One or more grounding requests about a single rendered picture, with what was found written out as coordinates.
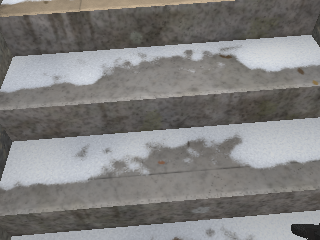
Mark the right robot hand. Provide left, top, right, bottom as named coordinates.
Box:
left=291, top=224, right=320, bottom=240

